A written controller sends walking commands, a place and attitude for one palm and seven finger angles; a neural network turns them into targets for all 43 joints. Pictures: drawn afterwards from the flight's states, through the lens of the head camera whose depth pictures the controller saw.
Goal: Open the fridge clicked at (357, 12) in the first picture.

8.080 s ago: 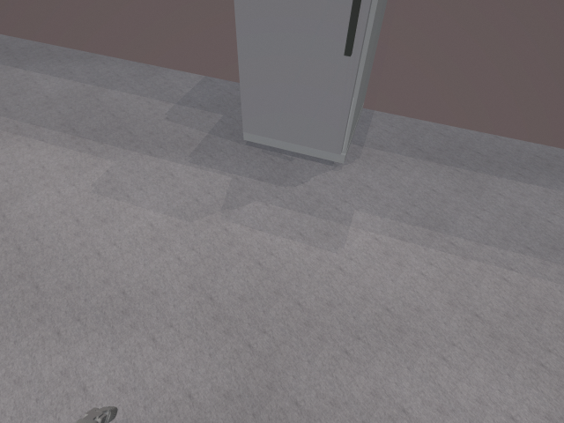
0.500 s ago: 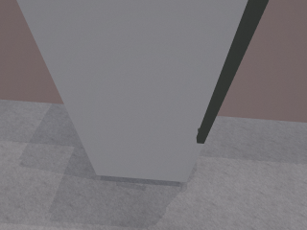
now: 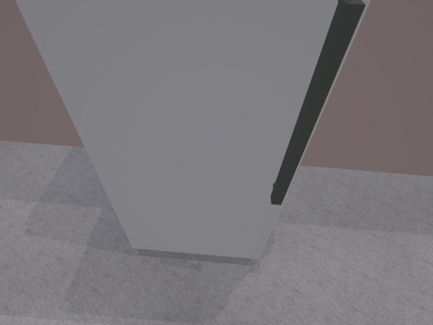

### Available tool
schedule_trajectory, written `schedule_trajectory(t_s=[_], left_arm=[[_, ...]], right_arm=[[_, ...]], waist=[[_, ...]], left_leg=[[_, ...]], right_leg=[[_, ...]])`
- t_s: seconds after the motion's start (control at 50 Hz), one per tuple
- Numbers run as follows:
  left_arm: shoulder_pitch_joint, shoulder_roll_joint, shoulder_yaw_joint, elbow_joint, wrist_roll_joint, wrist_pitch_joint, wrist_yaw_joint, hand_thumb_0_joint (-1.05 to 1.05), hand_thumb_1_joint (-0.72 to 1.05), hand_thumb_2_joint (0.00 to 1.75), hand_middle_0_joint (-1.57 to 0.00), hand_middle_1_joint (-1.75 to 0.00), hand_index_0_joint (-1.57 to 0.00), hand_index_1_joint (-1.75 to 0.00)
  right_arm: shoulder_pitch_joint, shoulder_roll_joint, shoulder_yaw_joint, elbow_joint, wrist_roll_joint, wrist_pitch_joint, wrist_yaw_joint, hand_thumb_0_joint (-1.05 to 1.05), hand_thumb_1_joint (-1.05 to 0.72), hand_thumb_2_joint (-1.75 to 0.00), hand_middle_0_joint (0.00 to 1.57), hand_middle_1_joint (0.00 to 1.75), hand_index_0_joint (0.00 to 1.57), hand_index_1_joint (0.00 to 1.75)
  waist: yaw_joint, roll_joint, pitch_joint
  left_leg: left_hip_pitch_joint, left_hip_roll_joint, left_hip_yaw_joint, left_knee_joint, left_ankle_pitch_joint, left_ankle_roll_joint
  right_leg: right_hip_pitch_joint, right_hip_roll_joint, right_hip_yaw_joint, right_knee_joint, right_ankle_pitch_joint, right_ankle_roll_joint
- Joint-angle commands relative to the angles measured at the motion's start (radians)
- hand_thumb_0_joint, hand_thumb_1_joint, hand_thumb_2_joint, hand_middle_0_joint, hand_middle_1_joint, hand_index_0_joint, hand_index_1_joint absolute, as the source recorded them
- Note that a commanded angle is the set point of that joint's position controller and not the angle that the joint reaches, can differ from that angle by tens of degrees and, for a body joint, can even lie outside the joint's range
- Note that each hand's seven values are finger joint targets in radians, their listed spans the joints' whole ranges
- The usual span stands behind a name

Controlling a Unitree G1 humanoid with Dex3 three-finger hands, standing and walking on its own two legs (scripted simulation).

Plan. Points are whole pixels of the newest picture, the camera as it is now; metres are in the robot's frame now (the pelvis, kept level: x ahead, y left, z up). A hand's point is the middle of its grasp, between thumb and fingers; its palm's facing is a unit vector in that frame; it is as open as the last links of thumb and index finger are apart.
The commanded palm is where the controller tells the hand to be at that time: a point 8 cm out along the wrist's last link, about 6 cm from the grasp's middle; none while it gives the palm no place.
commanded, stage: look again from close up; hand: right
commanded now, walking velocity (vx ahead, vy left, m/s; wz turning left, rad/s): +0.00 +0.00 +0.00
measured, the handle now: (299, 127) +0.49 -0.14 +0.12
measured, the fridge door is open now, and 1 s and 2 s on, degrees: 0 0 0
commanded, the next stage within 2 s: raise the hand to about handle height in 0.08 s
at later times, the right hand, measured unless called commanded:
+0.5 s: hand (309, 296) +0.19 -0.15 -0.01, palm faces +0.00 +1.00 -0.01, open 8.0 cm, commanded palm +0.12 -0.23 -0.05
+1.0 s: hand (341, 304) +0.18 -0.21 -0.02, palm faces +0.05 +1.00 -0.06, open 11.0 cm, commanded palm +0.15 -0.26 -0.02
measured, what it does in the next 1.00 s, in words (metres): lowers itself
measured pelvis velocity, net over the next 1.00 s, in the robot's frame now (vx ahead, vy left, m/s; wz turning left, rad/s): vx -0.04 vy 0.03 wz -0.04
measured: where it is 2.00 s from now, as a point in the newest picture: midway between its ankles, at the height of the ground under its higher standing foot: outside the picture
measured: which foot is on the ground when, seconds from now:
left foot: down 0.00-1.00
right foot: down 0.00-1.00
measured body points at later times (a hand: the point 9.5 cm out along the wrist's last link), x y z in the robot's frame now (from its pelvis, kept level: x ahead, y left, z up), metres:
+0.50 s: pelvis -0.02 +0.02 -0.05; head +0.00 +0.02 +0.40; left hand +0.18 +0.29 -0.09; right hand +0.18 -0.20 -0.01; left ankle +0.01 +0.13 -0.74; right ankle -0.03 -0.10 -0.74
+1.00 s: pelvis -0.04 +0.03 -0.07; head +0.02 +0.03 +0.37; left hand +0.12 +0.25 -0.17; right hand +0.17 -0.26 -0.02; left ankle +0.00 +0.13 -0.74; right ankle -0.03 -0.10 -0.74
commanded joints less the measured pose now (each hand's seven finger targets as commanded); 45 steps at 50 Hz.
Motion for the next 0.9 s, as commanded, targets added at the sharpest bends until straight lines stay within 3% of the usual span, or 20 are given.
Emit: schedule_trajectory(t_s=[0.0, 0.14, 0.16, 0.18, 0.2, 0.22, 0.24, 0.28, 0.34, 0.38, 0.42, 0.48, 0.54, 0.58, 0.6, 0.7, 0.78, 0.8, 0.84, 0.88], left_arm=[[0.055, 0.09, 0.02, -0.023, 0.004, -0.01, 0.009, 0.0, 0.9, 0.9, -0.2, -0.3, -0.2, -0.3], [0.045, 0.091, 0.023, -0.014, 0.003, -0.007, 0.009, 0.0, 0.9, 0.9, -0.2, -0.3, -0.2, -0.3], [-0.058, 0.138, 0.034, -0.086, -0.009, -0.006, 0.0, 0.0, 0.9, 0.9, -0.2, -0.3, -0.2, -0.3], [-0.05, 0.306, 0.046, -0.432, -0.056, -0.159, 0.045, 0.0, 0.9, 0.9, -0.2, -0.3, -0.2, -0.3], [-0.134, 0.222, 0.018, -0.395, -0.052, -0.238, 0.075, 0.0, 0.9, 0.9, -0.2, -0.3, -0.2, -0.3], [-0.106, 0.173, 0.023, -0.431, -0.043, -0.289, 0.062, 0.0, 0.9, 0.9, -0.2, -0.3, -0.2, -0.3], [-0.105, 0.189, 0.029, -0.378, -0.06, -0.299, 0.062, 0.0, 0.9, 0.9, -0.2, -0.3, -0.2, -0.3], [-0.1, 0.252, 0.074, -0.451, -0.034, -0.322, 0.05, 0.0, 0.9, 0.9, -0.2, -0.3, -0.2, -0.3], [-0.146, 0.228, 0.102, -0.548, -0.015, -0.331, 0.01, 0.0, 0.9, 0.9, -0.2, -0.3, -0.2, -0.3], [-0.183, 0.234, 0.119, -0.605, -0.012, -0.322, -0.023, 0.0, 0.9, 0.9, -0.2, -0.3, -0.2, -0.3], [-0.204, 0.247, 0.133, -0.672, -0.016, -0.299, -0.046, 0.0, 0.9, 0.9, -0.2, -0.3, -0.2, -0.3], [-0.232, 0.239, 0.126, -0.773, -0.034, -0.256, -0.032, 0.0, 0.9, 0.9, -0.2, -0.3, -0.2, -0.3], [-0.187, 0.23, 0.116, -0.81, -0.034, -0.236, -0.009, 0.0, 0.9, 0.9, -0.2, -0.3, -0.2, -0.3], [-0.146, 0.222, 0.109, -0.801, -0.028, -0.24, 0.003, 0.0, 0.9, 0.9, -0.2, -0.3, -0.2, -0.3], [-0.127, 0.226, 0.096, -0.787, -0.02, -0.243, 0.009, 0.0, 0.9, 0.9, -0.2, -0.3, -0.2, -0.3], [-0.118, 0.245, 0.071, -0.72, -0.037, -0.273, 0.04, 0.0, 0.9, 0.9, -0.2, -0.3, -0.2, -0.3], [-0.144, 0.244, 0.069, -0.726, -0.056, -0.271, 0.056, 0.0, 0.9, 0.9, -0.2, -0.3, -0.2, -0.3], [-0.157, 0.241, 0.065, -0.734, -0.057, -0.27, 0.057, 0.0, 0.9, 0.9, -0.2, -0.3, -0.2, -0.3], [-0.155, 0.225, 0.067, -0.737, -0.053, -0.27, 0.053, 0.0, 0.9, 0.9, -0.2, -0.3, -0.2, -0.3], [-0.158, 0.213, 0.066, -0.733, -0.048, -0.274, 0.049, 0.0, 0.9, 0.9, -0.2, -0.3, -0.2, -0.3]], right_arm=[[0.06, -0.095, -0.018, -0.018, 0.001, -0.009, -0.003, 0.0, -0.9, -0.9, 0.2, 0.3, 0.2, 0.3], [0.053, -0.102, -0.02, -0.017, 0.002, -0.01, -0.003, 0.0, -0.9, -0.9, 0.2, 0.3, 0.2, 0.3], [0.132, -0.128, -0.019, 0.018, -0.006, -0.018, -0.041, 0.0, -0.9, -0.9, 0.2, 0.3, 0.2, 0.3], [-0.645, -0.347, -0.133, -1.527, 0.195, -0.242, -0.026, 0.0, -0.88, -0.89, 0.2, 0.32, 0.2, 0.32], [-0.472, -0.422, -0.204, -1.491, 0.137, -0.224, -0.08, 0.0, -0.85, -0.88, 0.2, 0.33, 0.2, 0.33], [0.029, -0.079, 0.005, -1.201, 0.123, -0.085, -0.077, 0.0, -0.83, -0.87, 0.21, 0.34, 0.21, 0.34], [0.06, 0.03, 0.046, -1.086, 0.163, -0.038, -0.075, 0.0, -0.81, -0.86, 0.21, 0.36, 0.21, 0.36], [-0.023, -0.05, -0.039, -1.119, 0.163, -0.145, -0.04, 0.0, -0.76, -0.84, 0.21, 0.39, 0.21, 0.39], [0.33, 0.036, -0.081, -0.908, 0.207, -0.348, 0.105, 0.0, -0.69, -0.81, 0.22, 0.43, 0.22, 0.43], [0.375, -0.013, -0.15, -0.918, 0.257, -0.518, 0.239, 0.0, -0.64, -0.79, 0.22, 0.47, 0.22, 0.47], [0.381, -0.137, -0.277, -0.883, 0.266, -0.617, 0.355, 0.0, -0.6, -0.77, 0.22, 0.5, 0.22, 0.5], [0.27, -0.174, -0.297, -1.035, 0.298, -0.566, 0.389, 0.0, -0.53, -0.74, 0.23, 0.54, 0.23, 0.54], [0.086, -0.205, -0.311, -1.244, 0.316, -0.549, 0.342, 0.0, -0.46, -0.71, 0.23, 0.58, 0.23, 0.58], [0.008, -0.223, -0.303, -1.4, 0.3, -0.588, 0.309, 0.0, -0.41, -0.69, 0.24, 0.62, 0.24, 0.62], [-0.078, -0.221, -0.264, -1.456, 0.298, -0.603, 0.31, 0.0, -0.39, -0.68, 0.24, 0.63, 0.24, 0.63], [-0.091, -0.221, -0.214, -1.302, 0.315, -0.552, 0.414, 0.0, -0.27, -0.63, 0.25, 0.7, 0.25, 0.7], [-0.034, -0.299, -0.342, -1.19, 0.353, -0.401, 0.467, 0.0, -0.18, -0.59, 0.25, 0.76, 0.25, 0.76], [-0.011, -0.315, -0.369, -1.168, 0.37, -0.367, 0.472, 0.0, -0.15, -0.58, 0.25, 0.78, 0.25, 0.78], [0.015, -0.324, -0.417, -1.216, 0.383, -0.343, 0.452, 0.0, -0.11, -0.56, 0.26, 0.81, 0.26, 0.81], [0.022, -0.301, -0.419, -1.205, 0.386, -0.343, 0.419, 0.0, -0.06, -0.54, 0.26, 0.84, 0.26, 0.84]], waist=[[-0.003, 0.015, 0.049], [0.0, 0.029, 0.042], [-0.035, 0.145, 0.045], [0.083, -0.061, -0.464], [0.015, -0.248, -0.393], [0.005, -0.238, -0.287], [0.036, -0.053, -0.134], [0.069, 0.095, -0.04], [-0.031, 0.29, -0.074], [-0.055, 0.251, -0.115], [-0.076, 0.107, -0.181], [-0.085, 0.064, -0.278], [-0.041, -0.038, -0.32], [-0.005, -0.096, -0.374], [0.039, -0.059, -0.369], [0.082, -0.037, -0.3], [0.022, 0.04, -0.363], [-0.004, 0.006, -0.364], [-0.027, 0.004, -0.431], [-0.025, 0.058, -0.395]], left_leg=[[0.026, 0.056, -0.061, -0.062, 0.162, 0.049], [0.026, 0.063, -0.069, -0.07, 0.176, 0.052], [0.013, 0.11, -0.112, -0.053, 0.536, 0.034], [0.108, 0.005, -0.043, 0.022, 0.406, 0.046], [0.056, -0.029, -0.069, 0.059, 0.229, 0.057], [-0.027, -0.034, 0.017, 0.084, 0.067, 0.054], [-0.098, -0.033, 0.044, 0.07, 0.06, 0.034], [-0.222, -0.039, 0.066, 0.058, 0.024, 0.026], [-0.328, -0.045, 0.077, 0.193, -0.074, 0.033], [-0.353, -0.037, 0.045, 0.29, -0.058, 0.043], [-0.338, -0.021, 0.002, 0.375, 0.025, 0.063], [-0.342, -0.011, -0.076, 0.393, -0.047, 0.045], [-0.423, -0.032, -0.081, 0.404, -0.137, 0.044], [-0.43, -0.037, -0.081, 0.426, -0.058, 0.044], [-0.458, -0.045, -0.082, 0.439, -0.038, 0.04], [-0.499, -0.054, -0.089, 0.401, -0.145, 0.037], [-0.383, -0.032, -0.106, 0.333, -0.251, 0.019], [-0.352, -0.033, -0.107, 0.337, -0.223, 0.029], [-0.301, -0.027, -0.088, 0.342, -0.134, 0.022], [-0.306, -0.03, -0.073, 0.335, -0.125, 0.017]], right_leg=[[-0.08, -0.122, 0.11, -0.1, 0.195, -0.01], [-0.071, -0.118, 0.101, -0.095, 0.181, -0.005], [-0.134, -0.143, 0.074, 0.103, 0.264, 0.023], [0.091, -0.025, 0.099, -0.013, 0.359, 0.008], [0.148, -0.046, 0.056, 0.001, 0.379, 0.025], [0.045, -0.069, 0.093, -0.03, 0.466, 0.043], [-0.038, -0.065, 0.118, -0.004, 0.388, 0.041], [-0.187, -0.033, 0.129, 0.098, 0.162, 0.026], [-0.411, -0.009, 0.095, 0.248, 0.057, 0.041], [-0.538, 0.013, 0.072, 0.351, 0.021, 0.054], [-0.593, 0.029, 0.051, 0.438, 0.049, 0.054], [-0.677, 0.046, 0.018, 0.499, -0.009, 0.031], [-0.652, 0.017, 0.059, 0.525, -0.042, 0.018], [-0.615, 0.0, 0.075, 0.563, 0.009, 0.009], [-0.625, -0.01, 0.089, 0.594, 0.014, 0.003], [-0.688, -0.023, 0.112, 0.624, -0.056, 0.0], [-0.726, -0.011, 0.106, 0.572, -0.083, 0.002], [-0.715, -0.009, 0.11, 0.561, -0.055, 0.005], [-0.668, -0.008, 0.107, 0.533, 0.008, 0.005], [-0.676, -0.008, 0.112, 0.511, 0.014, 0.007]])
